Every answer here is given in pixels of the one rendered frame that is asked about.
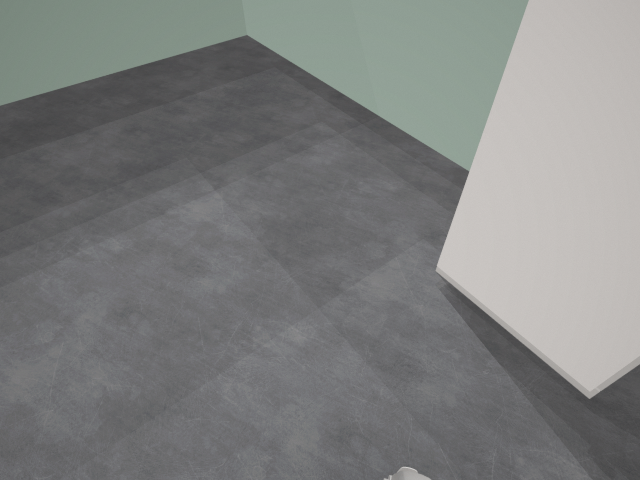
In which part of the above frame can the fridge door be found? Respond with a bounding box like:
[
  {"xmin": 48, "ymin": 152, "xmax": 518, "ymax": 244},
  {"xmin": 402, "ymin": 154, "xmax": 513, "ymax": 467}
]
[{"xmin": 437, "ymin": 0, "xmax": 640, "ymax": 391}]

